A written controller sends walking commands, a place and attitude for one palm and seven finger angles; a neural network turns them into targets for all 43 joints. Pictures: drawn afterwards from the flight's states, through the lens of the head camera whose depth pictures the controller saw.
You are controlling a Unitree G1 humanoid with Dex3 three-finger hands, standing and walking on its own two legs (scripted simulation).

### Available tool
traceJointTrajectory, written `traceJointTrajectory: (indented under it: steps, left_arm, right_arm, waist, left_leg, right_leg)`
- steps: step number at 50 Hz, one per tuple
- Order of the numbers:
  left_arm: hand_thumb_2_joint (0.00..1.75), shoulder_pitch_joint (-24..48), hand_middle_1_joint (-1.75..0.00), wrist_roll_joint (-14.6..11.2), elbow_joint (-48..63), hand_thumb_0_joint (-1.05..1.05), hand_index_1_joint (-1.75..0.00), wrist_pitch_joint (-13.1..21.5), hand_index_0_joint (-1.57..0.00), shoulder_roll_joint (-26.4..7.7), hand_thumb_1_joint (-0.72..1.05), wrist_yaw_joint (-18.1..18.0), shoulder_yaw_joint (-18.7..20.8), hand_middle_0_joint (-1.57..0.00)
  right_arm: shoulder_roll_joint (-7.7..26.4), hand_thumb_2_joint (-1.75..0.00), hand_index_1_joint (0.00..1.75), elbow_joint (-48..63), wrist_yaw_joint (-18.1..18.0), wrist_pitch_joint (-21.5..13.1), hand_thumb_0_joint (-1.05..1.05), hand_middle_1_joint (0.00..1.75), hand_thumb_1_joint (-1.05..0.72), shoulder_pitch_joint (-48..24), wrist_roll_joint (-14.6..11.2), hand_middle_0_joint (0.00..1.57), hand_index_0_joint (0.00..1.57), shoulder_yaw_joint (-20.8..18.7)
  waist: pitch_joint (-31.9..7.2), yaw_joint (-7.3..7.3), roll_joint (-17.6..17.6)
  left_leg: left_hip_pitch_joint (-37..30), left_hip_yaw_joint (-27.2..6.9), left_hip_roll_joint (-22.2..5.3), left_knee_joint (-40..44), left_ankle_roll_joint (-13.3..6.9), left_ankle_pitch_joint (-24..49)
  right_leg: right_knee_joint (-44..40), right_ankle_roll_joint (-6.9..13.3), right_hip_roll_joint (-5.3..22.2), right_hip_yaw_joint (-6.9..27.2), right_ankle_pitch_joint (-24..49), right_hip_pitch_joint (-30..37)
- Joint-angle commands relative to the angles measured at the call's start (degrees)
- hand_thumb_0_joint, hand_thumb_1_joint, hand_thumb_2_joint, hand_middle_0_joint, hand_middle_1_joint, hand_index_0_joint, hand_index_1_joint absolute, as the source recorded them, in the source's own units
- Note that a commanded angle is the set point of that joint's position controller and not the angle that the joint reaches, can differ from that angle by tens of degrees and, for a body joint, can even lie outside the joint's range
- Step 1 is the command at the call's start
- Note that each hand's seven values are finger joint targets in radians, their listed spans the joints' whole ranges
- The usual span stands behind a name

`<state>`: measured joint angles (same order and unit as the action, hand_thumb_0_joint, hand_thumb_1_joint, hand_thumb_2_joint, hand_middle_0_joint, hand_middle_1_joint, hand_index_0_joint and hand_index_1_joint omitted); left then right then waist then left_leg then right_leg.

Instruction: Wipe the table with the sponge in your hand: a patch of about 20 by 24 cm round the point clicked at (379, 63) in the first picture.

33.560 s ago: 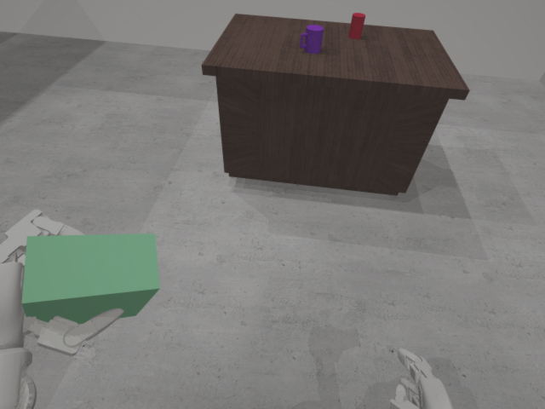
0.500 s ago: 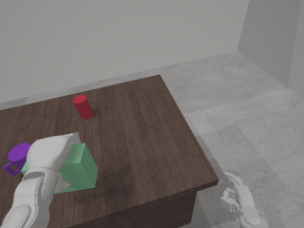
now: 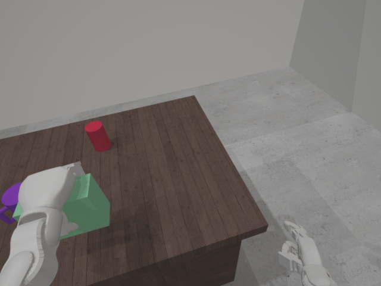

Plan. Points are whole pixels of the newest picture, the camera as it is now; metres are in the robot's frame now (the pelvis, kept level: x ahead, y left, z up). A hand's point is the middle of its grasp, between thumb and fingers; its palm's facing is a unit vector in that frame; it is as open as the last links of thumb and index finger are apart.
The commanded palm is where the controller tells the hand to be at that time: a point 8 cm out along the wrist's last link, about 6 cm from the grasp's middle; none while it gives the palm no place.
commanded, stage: move the sponge above the wiping area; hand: left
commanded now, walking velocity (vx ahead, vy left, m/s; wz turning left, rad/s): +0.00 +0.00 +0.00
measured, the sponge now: (71, 213) +0.22 +0.31 +0.05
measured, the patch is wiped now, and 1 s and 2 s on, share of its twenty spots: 0.00 0.00 0.00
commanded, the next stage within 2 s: none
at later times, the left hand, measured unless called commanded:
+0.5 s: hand (71, 208) +0.22 +0.30 +0.07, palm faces +0.03 -0.10 -0.99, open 10.3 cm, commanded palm +0.19 +0.27 +0.13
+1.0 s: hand (83, 215) +0.22 +0.28 +0.04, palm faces -0.09 -0.12 -0.99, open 10.3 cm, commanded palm +0.20 +0.27 +0.11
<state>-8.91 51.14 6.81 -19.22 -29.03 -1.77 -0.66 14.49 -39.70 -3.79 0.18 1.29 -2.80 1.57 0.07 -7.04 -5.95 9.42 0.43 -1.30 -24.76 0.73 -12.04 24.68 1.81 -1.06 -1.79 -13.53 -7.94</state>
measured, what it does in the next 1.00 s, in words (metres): stands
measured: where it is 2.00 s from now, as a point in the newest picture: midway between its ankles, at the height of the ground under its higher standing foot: outside the picture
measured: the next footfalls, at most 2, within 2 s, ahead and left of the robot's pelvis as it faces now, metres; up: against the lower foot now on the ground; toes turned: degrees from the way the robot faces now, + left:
none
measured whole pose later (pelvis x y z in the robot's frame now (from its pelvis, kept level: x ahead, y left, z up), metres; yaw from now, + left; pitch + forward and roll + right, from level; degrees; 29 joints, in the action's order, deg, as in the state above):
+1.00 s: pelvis +0.00 +0.00 +0.00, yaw +0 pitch -3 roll +0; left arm -6.8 53.5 -0.4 -25.5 -23.4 -2.3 -8.3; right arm 15.1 -40.0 -3.0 1.8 0.9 -3.2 1.3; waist -0.5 -6.0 -6.3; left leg 10.1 0.3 -0.6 -24.5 0.2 -11.5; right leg 25.1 1.4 -0.4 -1.7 -13.4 -8.9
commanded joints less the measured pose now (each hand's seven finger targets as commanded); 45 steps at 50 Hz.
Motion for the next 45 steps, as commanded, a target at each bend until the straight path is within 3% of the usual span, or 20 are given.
traceJointTrajectory:
  steps: [1, 4, 5, 7, 8, 11, 12, 13, 14, 17, 18, 23, 26, 32, 33, 37, 39, 42, 43, 45]
  left_arm:
    - [1.3, 12.1, -1.6, 0.69, 8.49, 0.0, -1.6, -2.32, -1.2, -10.19, 0.1, -1.5, 4.99, -1.2]
    - [1.3, 13.15, -1.6, 1.51, 10.77, 0.0, -1.6, -1.7, -1.2, -10.09, 0.1, 0.17, 3.1, -1.2]
    - [1.3, 13.47, -1.6, 1.29, 11.78, 0.0, -1.6, -0.83, -1.2, -8.08, 0.1, 0.5, 1.39, -1.2]
    - [1.3, 15.14, -1.6, 2.62, 13.97, 0.0, -1.6, 0.75, -1.2, -12.64, 0.1, 0.26, 5.28, -1.2]
    - [1.3, 14.96, -1.6, 2.78, 15.61, 0.0, -1.6, 1.94, -1.2, -9.82, 0.1, -0.14, 3.03, -1.2]
    - [1.3, 14.61, -1.6, 4.72, 14.59, 0.0, -1.6, 3.91, -1.2, -12.28, 0.1, -2.92, 6.47, -1.2]
    - [1.3, 14.4, -1.6, 5.34, 15.67, 0.0, -1.6, 3.43, -1.2, -13.45, 0.1, -3.95, 8.22, -1.2]
    - [1.3, 13.32, -1.6, 5.01, 16.24, 0.0, -1.6, 3.28, -1.2, -9.14, 0.1, -4.91, 5.29, -1.2]
    - [1.3, 11.93, -1.6, 5.43, 14.67, 0.0, -1.6, 2.66, -1.2, -10.66, 0.1, -5.96, 7.15, -1.2]
    - [1.3, 8.24, -1.6, 4.37, 11.65, 0.0, -1.6, -1.89, -1.2, -8.72, 0.1, -7.31, 6.85, -1.2]
    - [1.3, 10.15, -1.6, 4.05, 11.67, 0.0, -1.6, -3.28, -1.2, -5.05, 0.1, -7.03, 2.73, -1.2]
    - [1.3, 12.55, -1.6, 3.6, 10.49, 0.0, -1.6, -8.66, -1.2, -2.63, 0.1, -3.77, -3.33, -1.2]
    - [1.3, 16.6, -1.6, 4.71, 11.65, 0.0, -1.6, -7.06, -1.2, -3.15, 0.1, -1.75, -5.18, -1.2]
    - [1.3, 19.84, -1.6, 7.26, 12.41, 0.0, -1.6, -0.72, -1.2, -9.03, 0.1, -3.82, 1.46, -1.2]
    - [1.3, 20.41, -1.6, 7.9, 11.85, 0.0, -1.6, -0.33, -1.2, -7.57, 0.1, -4.58, 0.53, -1.2]
    - [1.3, 16.72, -1.6, 6.46, 7.24, 0.0, -1.6, -2.17, -1.2, -7.19, 0.1, -7.07, 2.74, -1.2]
    - [1.3, 15.47, -1.6, 5.18, 5.63, 0.0, -1.6, -3.7, -1.2, -4.9, 0.1, -7.09, 1.06, -1.2]
    - [1.3, 11.54, -1.6, 4.57, 4.21, 0.0, -1.6, -6.56, -1.2, -6.14, 0.1, -6.08, 2.32, -1.2]
    - [1.3, 12.36, -1.6, 4.28, 5.05, 0.0, -1.6, -7.04, -1.2, -3.48, 0.1, -5.14, -0.91, -1.2]
    - [1.3, 14.06, -1.6, 4.24, 4.6, 0.0, -1.6, -7.12, -1.2, -3.43, 0.1, -3.53, -2.59, -1.2]
  right_arm:
    - [5.95, -0.9, 0.3, 10.66, -0.58, -3.37, 0.0, 0.3, -0.9, -13.38, -0.46, 0.2, 0.2, -1.95]
    - [5.64, -0.9, 0.3, 11.25, -0.45, -3.9, 0.0, 0.3, -0.9, -13.2, -0.26, 0.2, 0.2, -1.68]
    - [5.44, -0.9, 0.3, 11.57, -0.49, -4.14, 0.0, 0.3, -0.9, -12.7, -0.11, 0.2, 0.2, -1.91]
    - [5.56, -0.9, 0.3, 11.31, -0.52, -4.38, 0.0, 0.3, -0.9, -13.33, 0.49, 0.2, 0.2, -1.79]
    - [4.71, -0.9, 0.3, 11.76, -0.52, -4.72, 0.0, 0.3, -0.9, -12.41, 0.57, 0.2, 0.2, -1.77]
    - [5.02, -0.9, 0.3, 10.54, -0.26, -4.7, 0.0, 0.3, -0.9, -10.99, 1.15, 0.2, 0.2, -2.65]
    - [5.24, -0.9, 0.3, 10.55, -0.09, -4.66, 0.0, 0.3, -0.9, -12.54, 1.24, 0.2, 0.2, -2.42]
    - [4.29, -0.9, 0.3, 10.82, 0.2, -4.69, 0.0, 0.3, -0.9, -11.67, 0.93, 0.2, 0.2, -2.41]
    - [4.77, -0.9, 0.3, 10.32, 0.47, -4.51, 0.0, 0.3, -0.9, -11.19, 0.89, 0.2, 0.2, -2.79]
    - [5.09, -0.9, 0.3, 10.18, 1.32, -3.22, 0.0, 0.3, -0.9, -14.32, 0.44, 0.2, 0.2, -2.43]
    - [4.65, -0.9, 0.3, 10.56, 1.58, -2.92, 0.0, 0.3, -0.9, -14.71, 0.03, 0.2, 0.2, -1.9]
    - [5.02, -0.9, 0.3, 11.41, 1.24, -1.7, 0.0, 0.3, -0.9, -16.7, -0.79, 0.2, 0.2, -1.21]
    - [4.89, -0.9, 0.3, 11.42, 0.86, -1.66, 0.0, 0.3, -0.9, -15.27, -0.33, 0.2, 0.2, -1.43]
    - [4.6, -0.9, 0.3, 10.1, 0.14, -2.61, 0.0, 0.3, -0.9, -13.12, 1.01, 0.2, 0.2, -1.66]
    - [4.01, -0.9, 0.3, 10.18, 0.2, -2.86, 0.0, 0.3, -0.9, -13.37, 0.86, 0.2, 0.2, -1.46]
    - [4.62, -0.9, 0.3, 9.38, 0.38, -2.38, 0.0, 0.3, -0.9, -14.04, 0.43, 0.2, 0.2, -1.94]
    - [4.52, -0.9, 0.3, 9.62, 0.4, -2.33, 0.0, 0.3, -0.9, -14.75, -0.15, 0.2, 0.2, -1.9]
    - [5.51, -0.9, 0.3, 9.72, 0.66, -1.66, 0.0, 0.3, -0.9, -15.53, -0.21, 0.2, 0.2, -2.05]
    - [5.08, -0.9, 0.3, 10.54, 0.83, -1.65, 0.0, 0.3, -0.9, -16.07, -0.52, 0.2, 0.2, -1.52]
    - [5.41, -0.9, 0.3, 10.5, 0.75, -1.48, 0.0, 0.3, -0.9, -15.66, -0.61, 0.2, 0.2, -1.62]
  waist:
    - [-7.7, 0.78, 1.88]
    - [-9.32, 0.89, 2.44]
    - [-10.18, 1.42, 3.34]
    - [-11.32, 0.44, 2.83]
    - [-12.91, 0.58, 2.24]
    - [-13.09, -0.64, 2.09]
    - [-13.14, -1.4, 0.55]
    - [-13.65, -0.64, 0.13]
    - [-13.3, -1.2, 1.45]
    - [-10.5, -2.04, 0.12]
    - [-10.54, -1.19, 0.94]
    - [-8.86, 0.23, 3.34]
    - [-9.93, 1.15, 3.85]
    - [-11.62, -0.06, 1.19]
    - [-12.26, -0.14, 1.69]
    - [-9.73, -0.77, 0.46]
    - [-9.64, -0.48, 1.73]
    - [-10.11, -0.86, 2.67]
    - [-10.64, -0.29, 3.28]
    - [-8.94, 0.7, 4.64]
  left_leg:
    - [-3.12, -3.17, 2.43, 2.44, -2.7, 8.53]
    - [-3.9, -3.61, 2.68, 2.49, -3.16, 8.75]
    - [-4.27, -3.34, 2.54, 2.3, -3.42, 9.52]
    - [-5.71, -4.18, 2.55, 2.14, -3.41, 10.06]
    - [-6.0, -3.88, 2.32, 2.04, -3.57, 10.92]
    - [-6.96, -4.73, 1.62, 1.93, -2.99, 13.43]
    - [-7.28, -5.35, 1.56, 2.38, -2.84, 13.41]
    - [-6.94, -4.82, 0.86, 2.34, -2.75, 14.39]
    - [-6.51, -5.0, 0.84, 2.05, -2.39, 15.48]
    - [-4.31, -5.5, 0.8, 3.61, -1.63, 13.0]
    - [-3.71, -4.72, 0.78, 3.89, -1.57, 11.79]
    - [-2.62, -4.19, 1.98, 4.52, -2.34, 7.33]
    - [-3.68, -4.46, 2.19, 4.25, -3.11, 6.89]
    - [-5.78, -5.16, 1.95, 3.55, -3.08, 7.14]
    - [-5.98, -4.73, 2.03, 3.07, -2.98, 8.29]
    - [-4.8, -4.69, 1.96, 3.86, -2.24, 7.71]
    - [-4.01, -3.66, 2.02, 3.53, -2.28, 8.15]
    - [-3.45, -3.57, 2.45, 3.5, -2.31, 9.44]
    - [-3.23, -3.16, 2.51, 3.3, -2.5, 9.69]
    - [-3.04, -3.26, 2.69, 2.93, -2.85, 9.02]
  right_leg:
    - [-5.77, 1.22, 1.72, 6.07, 5.71, -1.37]
    - [-5.42, 1.37, 1.43, 5.53, 5.6, -1.18]
    - [-5.09, 1.19, 1.5, 5.11, 6.68, -0.66]
    - [-5.22, 1.95, 0.71, 6.73, 6.78, -0.74]
    - [-4.59, 1.61, 1.25, 5.02, 6.99, -0.08]
    - [-4.55, 2.14, 0.86, 5.5, 8.56, -1.1]
    - [-4.39, 2.88, 0.17, 6.86, 8.45, -0.58]
    - [-3.58, 2.32, 0.83, 4.76, 8.77, -0.33]
    - [-3.62, 2.51, 0.62, 5.06, 9.45, -0.67]
    - [-3.75, 2.87, 0.29, 5.5, 7.75, -0.22]
    - [-3.34, 2.12, 0.92, 3.72, 7.24, -0.69]
    - [-4.16, 1.79, 0.78, 4.1, 4.49, -0.68]
    - [-4.1, 1.71, 0.61, 3.99, 4.18, -0.99]
    - [-4.71, 2.84, -0.51, 6.29, 4.14, -0.95]
    - [-4.32, 2.63, -0.1, 5.38, 4.53, -1.33]
    - [-5.23, 3.09, -0.34, 6.01, 3.98, -1.44]
    - [-5.03, 2.37, 0.41, 4.86, 4.48, -1.05]
    - [-5.05, 2.54, 0.34, 5.98, 5.98, 0.61]
    - [-4.6, 2.01, 0.86, 4.86, 6.77, 0.74]
    - [-5.34, 1.8, 0.94, 5.29, 6.24, -0.69]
